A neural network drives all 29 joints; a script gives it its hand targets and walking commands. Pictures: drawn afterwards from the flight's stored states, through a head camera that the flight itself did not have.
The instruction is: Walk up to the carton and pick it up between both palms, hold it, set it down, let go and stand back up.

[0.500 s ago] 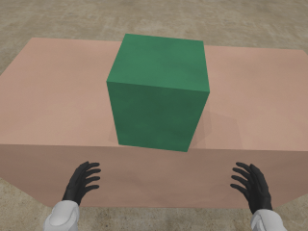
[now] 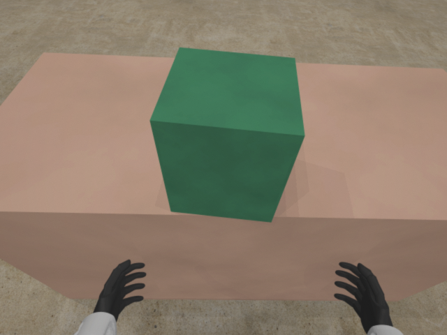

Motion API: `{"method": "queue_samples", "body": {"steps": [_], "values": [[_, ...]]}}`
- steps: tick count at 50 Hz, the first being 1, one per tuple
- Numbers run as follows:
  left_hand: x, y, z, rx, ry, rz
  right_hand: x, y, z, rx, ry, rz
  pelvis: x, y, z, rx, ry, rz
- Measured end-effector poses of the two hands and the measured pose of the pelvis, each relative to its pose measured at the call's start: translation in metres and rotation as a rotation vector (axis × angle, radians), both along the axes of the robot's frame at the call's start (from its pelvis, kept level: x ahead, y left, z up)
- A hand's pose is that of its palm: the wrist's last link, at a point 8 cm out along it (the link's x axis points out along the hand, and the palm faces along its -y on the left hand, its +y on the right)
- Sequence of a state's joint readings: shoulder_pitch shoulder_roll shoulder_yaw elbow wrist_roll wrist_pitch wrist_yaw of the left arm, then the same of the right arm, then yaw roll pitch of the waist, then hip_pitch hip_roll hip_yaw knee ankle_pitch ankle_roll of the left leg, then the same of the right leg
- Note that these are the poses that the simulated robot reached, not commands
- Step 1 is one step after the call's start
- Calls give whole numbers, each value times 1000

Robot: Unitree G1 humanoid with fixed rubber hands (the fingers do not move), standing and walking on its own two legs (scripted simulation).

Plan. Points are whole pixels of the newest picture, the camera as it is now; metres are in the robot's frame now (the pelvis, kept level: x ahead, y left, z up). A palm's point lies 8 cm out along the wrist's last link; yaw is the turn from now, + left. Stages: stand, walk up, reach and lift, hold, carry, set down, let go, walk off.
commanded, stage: set down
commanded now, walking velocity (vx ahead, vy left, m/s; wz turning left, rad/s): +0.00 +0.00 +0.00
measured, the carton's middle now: (228, 140) +0.46 +0.02 +0.10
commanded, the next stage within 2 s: let go in 0.50 s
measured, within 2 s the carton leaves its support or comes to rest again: neither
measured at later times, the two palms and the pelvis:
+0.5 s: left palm (108, 323) +0.17 +0.22 -0.07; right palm (370, 325) +0.17 -0.24 -0.06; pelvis +0.01 +0.00 +0.00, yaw +0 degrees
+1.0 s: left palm (107, 329) +0.16 +0.22 -0.09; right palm (368, 330) +0.16 -0.24 -0.08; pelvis +0.01 +0.00 +0.00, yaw +0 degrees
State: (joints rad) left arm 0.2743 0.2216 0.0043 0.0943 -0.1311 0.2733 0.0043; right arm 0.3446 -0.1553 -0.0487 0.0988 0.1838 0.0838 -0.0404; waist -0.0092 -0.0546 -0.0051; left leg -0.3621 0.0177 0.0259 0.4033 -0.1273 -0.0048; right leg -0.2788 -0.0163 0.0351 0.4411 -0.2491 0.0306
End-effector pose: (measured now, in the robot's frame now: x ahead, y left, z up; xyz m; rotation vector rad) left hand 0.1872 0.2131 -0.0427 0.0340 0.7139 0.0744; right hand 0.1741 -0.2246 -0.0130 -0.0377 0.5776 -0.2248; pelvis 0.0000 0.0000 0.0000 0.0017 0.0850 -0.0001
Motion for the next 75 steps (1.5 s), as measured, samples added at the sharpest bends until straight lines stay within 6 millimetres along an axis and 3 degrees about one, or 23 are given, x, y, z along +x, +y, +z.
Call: {"method": "queue_samples", "body": {"steps": [23, 48, 58, 63, 75], "values": [[-16, 5, -29, 64, 111, -7, -7, -14, -44, -24, 97, 43, 7, -2, 0, 3, 10, 0], [-23, 7, -45, 76, 165, -10, -9, -17, -66, -29, 150, 72, 8, -2, 0, 3, 11, 0], [-34, 47, -55, 161, 177, 26, -17, -52, -66, -174, 318, 102, 18, 4, -2, -5, 1, -1], [-40, 66, -59, 188, 223, 55, -12, -58, -64, -200, 334, 99, 24, 6, -3, -8, 3, -1], [-47, 70, -65, 194, 274, 75, -10, -58, -68, -185, 359, 90, 31, 4, -3, -6, 12, -1]]}}
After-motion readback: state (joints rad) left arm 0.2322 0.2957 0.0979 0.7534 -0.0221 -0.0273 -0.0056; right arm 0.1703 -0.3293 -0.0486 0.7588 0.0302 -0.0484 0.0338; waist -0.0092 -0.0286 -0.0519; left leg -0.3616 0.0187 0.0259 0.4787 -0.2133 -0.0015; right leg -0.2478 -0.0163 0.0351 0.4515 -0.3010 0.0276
